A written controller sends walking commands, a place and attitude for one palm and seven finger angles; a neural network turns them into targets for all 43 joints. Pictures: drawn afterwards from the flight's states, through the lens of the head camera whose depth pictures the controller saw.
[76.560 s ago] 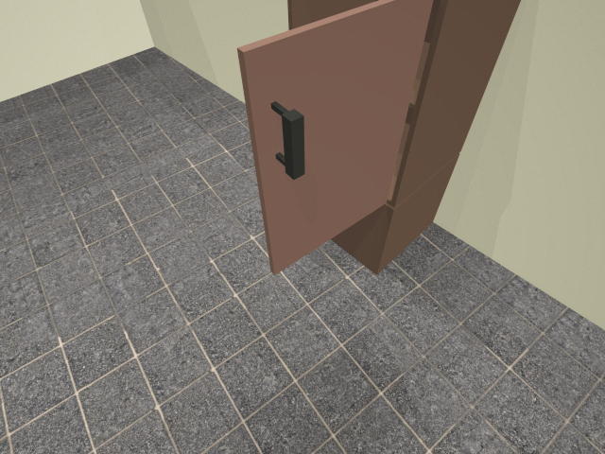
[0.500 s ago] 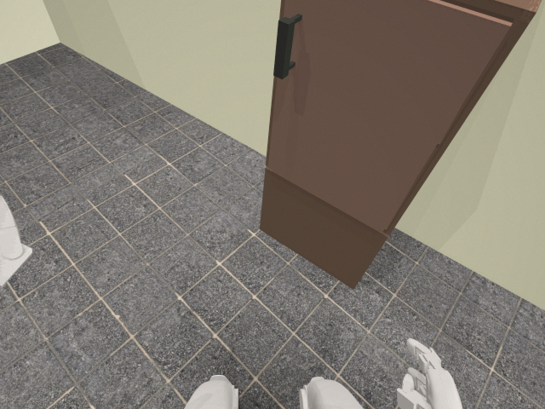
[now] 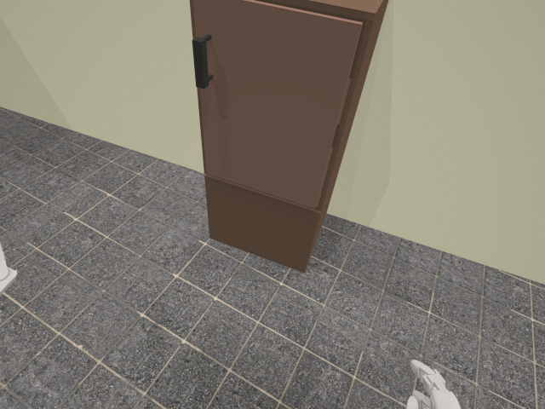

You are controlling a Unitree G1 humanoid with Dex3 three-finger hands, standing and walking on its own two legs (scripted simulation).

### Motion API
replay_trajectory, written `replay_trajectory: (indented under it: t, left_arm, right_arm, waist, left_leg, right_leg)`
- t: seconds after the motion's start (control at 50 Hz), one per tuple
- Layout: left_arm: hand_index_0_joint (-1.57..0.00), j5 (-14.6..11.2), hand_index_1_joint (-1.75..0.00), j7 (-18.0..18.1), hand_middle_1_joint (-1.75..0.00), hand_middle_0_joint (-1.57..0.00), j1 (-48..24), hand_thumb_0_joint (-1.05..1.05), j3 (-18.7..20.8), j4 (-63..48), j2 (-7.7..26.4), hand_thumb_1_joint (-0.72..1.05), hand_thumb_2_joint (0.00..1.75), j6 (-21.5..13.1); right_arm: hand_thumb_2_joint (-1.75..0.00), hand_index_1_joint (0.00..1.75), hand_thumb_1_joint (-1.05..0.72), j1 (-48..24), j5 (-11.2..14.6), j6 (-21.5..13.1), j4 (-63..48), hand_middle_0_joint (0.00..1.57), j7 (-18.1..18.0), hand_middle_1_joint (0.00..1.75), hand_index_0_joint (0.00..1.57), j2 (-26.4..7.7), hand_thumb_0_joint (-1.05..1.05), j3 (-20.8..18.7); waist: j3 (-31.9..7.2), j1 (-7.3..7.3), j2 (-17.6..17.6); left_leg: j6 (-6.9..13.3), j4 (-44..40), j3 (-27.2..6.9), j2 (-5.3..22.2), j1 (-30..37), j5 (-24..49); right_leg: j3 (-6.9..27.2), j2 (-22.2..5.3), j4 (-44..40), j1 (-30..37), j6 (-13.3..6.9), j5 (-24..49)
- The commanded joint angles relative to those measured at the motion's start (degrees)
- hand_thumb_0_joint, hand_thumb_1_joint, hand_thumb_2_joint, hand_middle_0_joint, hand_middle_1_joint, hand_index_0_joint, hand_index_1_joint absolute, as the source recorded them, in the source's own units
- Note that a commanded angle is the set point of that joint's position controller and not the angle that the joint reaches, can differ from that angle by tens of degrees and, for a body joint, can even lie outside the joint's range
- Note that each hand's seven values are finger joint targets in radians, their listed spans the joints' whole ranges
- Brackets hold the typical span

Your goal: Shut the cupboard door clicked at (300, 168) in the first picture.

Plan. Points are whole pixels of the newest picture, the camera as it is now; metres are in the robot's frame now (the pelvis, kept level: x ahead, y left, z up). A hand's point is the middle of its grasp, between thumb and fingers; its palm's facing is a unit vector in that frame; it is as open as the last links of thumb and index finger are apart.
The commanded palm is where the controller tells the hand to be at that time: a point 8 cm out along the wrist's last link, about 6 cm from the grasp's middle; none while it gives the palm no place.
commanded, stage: stop stepping back and stand still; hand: left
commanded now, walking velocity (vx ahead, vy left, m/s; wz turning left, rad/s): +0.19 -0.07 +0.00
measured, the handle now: (205, 61) +0.94 +0.19 +0.10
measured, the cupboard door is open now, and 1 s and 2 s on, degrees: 0 0 0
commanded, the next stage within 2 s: let the arm hang, fingers relaxed in 0.82 s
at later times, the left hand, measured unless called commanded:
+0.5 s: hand out of the picture +0.10 +0.28 +0.18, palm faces +0.49 -0.76 -0.42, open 7.4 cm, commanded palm +0.03 +0.31 +0.19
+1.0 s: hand out of the picture +0.12 +0.28 +0.09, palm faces +0.35 -0.81 -0.47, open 7.4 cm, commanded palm none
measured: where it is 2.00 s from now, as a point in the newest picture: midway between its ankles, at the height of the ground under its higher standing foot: outside the picture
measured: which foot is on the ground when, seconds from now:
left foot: down 0.00-0.10, up 0.12-0.36, down 0.38-0.64, up 0.66-0.92, down 0.94-1.00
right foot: down 0.00-0.40, up 0.42-0.62, down 0.64-1.00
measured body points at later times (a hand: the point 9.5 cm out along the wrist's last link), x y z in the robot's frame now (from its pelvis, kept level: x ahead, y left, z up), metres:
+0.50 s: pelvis -0.10 +0.01 +0.00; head -0.13 +0.02 +0.45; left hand +0.07 +0.32 +0.20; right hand +0.04 -0.23 -0.08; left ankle -0.07 +0.14 -0.73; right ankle -0.05 -0.08 -0.68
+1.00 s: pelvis -0.09 +0.01 +0.00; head -0.09 +0.00 +0.45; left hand +0.09 +0.32 +0.12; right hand +0.08 -0.25 -0.10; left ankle -0.06 +0.12 -0.73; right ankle -0.09 -0.09 -0.72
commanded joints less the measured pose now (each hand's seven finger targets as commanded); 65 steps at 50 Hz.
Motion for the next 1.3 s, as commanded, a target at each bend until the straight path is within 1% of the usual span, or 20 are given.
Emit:
replay_trajectory:
  t: [0.0,0.06,0.1,0.2,0.32,0.34,0.38,0.44,0.58,0.6,0.62,0.64,0.76,0.88,0.9,0.94,1.0,1.08,1.12,1.28]
  left_arm:
    - [-0.2,1.05,-0.3,1.11,-0.3,-0.2,1.0,0.0,5.16,-12.15,7.36,0.9,0.9,-3.3]
    - [-0.2,1.89,-0.3,1.07,-0.3,-0.2,4.11,0.0,4.86,-11.85,7.86,0.9,0.9,-2.26]
    - [-0.2,1.79,-0.3,1.28,-0.3,-0.2,0.41,0.0,5.59,-14.81,9.47,0.9,0.9,-3.05]
    - [-0.2,2.83,-0.3,1.85,-0.3,-0.2,-5.32,0.0,5.49,-6.21,8.27,0.9,0.9,-5.05]
    - [-0.2,2.96,-0.3,2.42,-0.3,-0.2,-11.84,0.0,-0.1,-4.75,5.7,0.9,0.9,-4.01]
    - [-0.2,2.88,-0.3,2.37,-0.3,-0.2,-11.83,0.0,-0.39,-6.82,5.46,0.9,0.9,-3.99]
    - [-0.2,3.23,-0.3,2.3,-0.3,-0.2,-11.12,0.0,1.33,-11.7,5.76,0.9,0.9,-4.79]
    - [-0.2,3.48,-0.3,0.92,-0.3,-0.2,-5.24,0.0,4.52,-10.73,7.64,0.9,0.9,-5.11]
    - [-0.2,3.0,-0.3,1.53,-0.3,-0.2,-3.35,0.0,3.92,-9.77,6.73,0.9,0.9,-3.24]
    - [-0.2,3.13,-0.3,1.78,-0.3,-0.2,-3.66,0.0,4.32,-8.66,7.26,0.9,0.9,-2.82]
    - [-0.2,3.04,-0.3,1.87,-0.3,-0.2,-3.17,0.0,4.24,-7.03,7.83,0.9,0.9,-2.05]
    - [-0.2,2.29,-0.3,1.79,-0.3,-0.2,-7.23,0.0,3.63,-8.26,8.74,0.9,0.9,-2.64]
    - [-0.2,2.32,-0.3,1.67,-0.3,-0.2,-6.87,0.0,2.02,-7.29,6.17,0.9,0.9,-4.8]
    - [-0.2,2.1,-0.3,2.17,-0.3,-0.2,-6.58,0.0,2.4,-11.61,6.6,0.9,0.9,-5.41]
    - [-0.2,7.24,-0.3,-7.12,-0.3,-0.2,-6.98,0.0,-20.6,32.5,-3.85,0.9,0.9,5.75]
    - [-0.2,5.03,-0.3,-8.47,-0.3,-0.2,-5.06,0.0,-22.15,31.46,-9.76,0.9,0.9,11.83]
    - [-0.2,4.83,-0.3,-9.17,-0.3,-0.2,-12.53,0.0,-22.7,38.03,-6.81,0.9,0.9,11.2]
    - [-0.2,4.59,-0.3,-8.93,-0.3,-0.2,-12.75,0.0,-23.87,52.41,-2.05,0.9,0.9,10.31]
    - [-0.2,4.84,-0.3,-9.06,-0.3,-0.2,-16.78,0.0,-24.69,60.28,-2.28,0.9,0.9,9.81]
    - [-0.2,4.28,-0.3,-8.09,-0.3,-0.2,-14.56,0.0,-25.64,76.56,-8.81,0.9,0.9,10.28]
  right_arm:
    - [-0.9,0.3,-0.9,-6.24,-0.39,-1.89,-9.51,0.2,-0.13,0.3,0.2,-8.04,0.0,-2.09]
    - [-0.9,0.3,-0.9,-6.62,-0.37,-0.35,-10.65,0.2,0.31,0.3,0.2,-7.73,0.0,-3.13]
    - [-0.9,0.3,-0.9,-6.05,-0.39,0.37,-9.48,0.2,0.68,0.3,0.2,-8.24,0.0,-4.26]
    - [-0.9,0.3,-0.9,-4.01,-1.65,-0.28,-6.69,0.2,0.23,0.3,0.2,-6.2,0.0,-2.26]
    - [-0.9,0.3,-0.9,-3.7,-1.11,-2.68,-6.09,0.2,-1.69,0.3,0.2,-7.44,0.0,-2.95]
    - [-0.9,0.3,-0.9,-3.2,-1.11,-2.78,-6.4,0.2,-1.65,0.3,0.2,-7.96,0.0,-2.96]
    - [-0.9,0.3,-0.9,-3.95,-0.7,-3.24,-7.85,0.2,-0.97,0.3,0.2,-9.26,0.0,-2.96]
    - [-0.9,0.3,-0.9,-6.21,-0.64,-3.1,-7.87,0.2,0.41,0.3,0.2,-7.25,0.0,-3.19]
    - [-0.9,0.3,-0.9,-5.75,-0.81,-1.17,-7.77,0.2,0.41,0.3,0.2,-6.92,0.0,-2.37]
    - [-0.9,0.3,-0.9,-5.49,-0.65,-0.76,-7.54,0.2,0.47,0.3,0.2,-6.27,0.0,-2.52]
    - [-0.9,0.3,-0.9,-5.3,-0.24,-0.54,-7.99,0.2,0.6,0.3,0.2,-5.54,0.0,-2.63]
    - [-0.9,0.3,-0.9,-6.43,-0.3,-1.08,-8.23,0.2,0.48,0.3,0.2,-6.54,0.0,-2.64]
    - [-0.9,0.3,-0.9,-6.56,-0.57,-0.69,-6.59,0.2,0.51,0.3,0.2,-5.66,0.0,-1.54]
    - [-0.9,0.3,-0.9,-6.32,-0.46,-1.95,-7.98,0.2,-0.32,0.3,0.2,-6.65,0.0,-2.48]
    - [-0.9,0.3,-0.9,-5.12,-1.41,-3.21,3.1,0.2,6.73,0.3,0.2,-19.14,0.0,-4.28]
    - [-0.9,0.3,-0.9,-4.22,-0.7,1.94,-1.55,0.2,5.45,0.3,0.2,-15.2,0.0,-3.47]
    - [-0.9,0.3,-0.9,-4.56,-1.96,2.81,-1.76,0.2,4.88,0.3,0.2,-15.12,0.0,-2.46]
    - [-0.9,0.3,-0.9,-6.71,-0.4,4.68,-1.0,0.2,4.68,0.3,0.2,-11.95,0.0,-1.58]
    - [-0.9,0.3,-0.9,-3.33,-1.52,6.13,3.78,0.2,5.12,0.3,0.2,-10.8,0.0,-1.38]
    - [-0.9,0.3,-0.9,-2.97,-1.51,7.03,14.23,0.2,4.38,0.3,0.2,-6.62,0.0,-0.72]
  waist:
    - [-0.18,2.23,18.34]
    - [-1.68,3.06,7.41]
    - [2.7,3.21,-11.19]
    - [-0.11,1.34,0.63]
    - [1.07,1.46,-0.95]
    - [0.67,1.01,4.19]
    - [3.72,1.35,23.26]
    - [3.83,2.18,14.79]
    - [-0.08,3.4,14.69]
    - [-0.27,3.62,6.03]
    - [0.63,3.45,-7.87]
    - [2.83,3.58,-8.25]
    - [0.92,2.77,-4.03]
    - [1.09,3.18,3.7]
    - [2.98,-0.57,14.34]
    - [-0.24,2.18,18.43]
    - [-3.61,2.62,8.96]
    - [-8.48,4.25,-7.61]
    - [-5.63,1.69,-8.69]
    - [-1.89,2.9,12.86]
  left_leg:
    - [-2.13,-24.47,-15.1,12.18,-12.8,-33.36]
    - [-3.19,-2.49,-6.43,3.24,-17.52,-31.85]
    - [-4.13,34.1,-5.94,-0.49,-17.71,-17.63]
    - [-2.69,23.27,-3.68,4.16,-5.63,-11.98]
    - [-1.28,0.75,1.92,0.74,9.52,-14.11]
    - [-0.03,-5.7,-2.5,2.22,10.0,-18.89]
    - [7.07,-21.3,-29.89,19.88,9.84,-33.19]
    - [8.96,-22.1,-28.01,20.97,-0.78,-32.77]
    - [1.11,-7.77,-6.65,11.36,-12.12,-29.93]
    - [-0.23,5.41,-3.48,7.48,-14.14,-26.63]
    - [-2.04,21.97,-1.46,1.5,-18.91,-21.3]
    - [-2.85,32.01,-4.61,1.21,-21.62,-19.5]
    - [-3.31,17.15,-3.87,3.53,-5.47,-8.72]
    - [-2.21,-3.53,-2.09,2.16,9.89,-3.86]
    - [-0.01,0.95,-12.96,10.09,8.32,20.05]
    - [5.13,-5.41,-17.01,16.68,3.78,32.93]
    - [5.88,-5.29,-19.1,15.3,3.5,31.87]
    - [-1.85,3.33,-7.79,3.68,1.12,6.51]
    - [-3.31,3.14,-7.2,1.63,4.91,-4.58]
    - [-2.2,-7.4,-9.21,5.73,9.23,1.83]
  right_leg:
    - [-5.45,2.57,-3.17,13.11,-1.34,1.78]
    - [3.02,-2.9,-14.27,14.28,-6.4,-10.28]
    - [32.69,-23.23,-31.17,-4.31,-15.93,-24.27]
    - [11.05,-14.82,-25.25,-12.15,-9.6,-17.75]
    - [5.46,-10.89,-18.15,-11.42,-6.56,-16.66]
    - [4.52,-8.45,-10.74,-10.69,-5.45,-14.98]
    - [-5.85,1.85,15.61,-20.19,-0.2,-4.34]
    - [-0.35,-2.48,26.32,-17.05,-0.41,3.78]
    - [-7.69,1.45,-7.61,13.11,-2.09,0.46]
    - [2.47,-3.87,-14.47,13.19,-4.95,-3.73]
    - [26.24,-16.17,-24.39,10.32,-10.95,-7.56]
    - [32.23,-22.76,-26.46,9.88,-13.9,4.59]
    - [7.71,-15.0,-20.19,1.43,-9.49,15.87]
    - [5.66,-11.23,-19.11,-2.86,-5.64,3.79]
    - [-3.19,-9.53,-0.01,-11.44,-2.45,17.78]
    - [-2.08,-3.02,8.72,-6.79,0.74,-4.32]
    - [-0.42,-1.98,8.21,-4.48,-0.01,-2.53]
    - [8.62,-10.33,-10.65,8.39,-3.6,31.28]
    - [10.85,-13.17,-14.51,1.76,-7.07,24.42]
    - [4.38,-5.69,-17.69,4.32,-3.07,15.21]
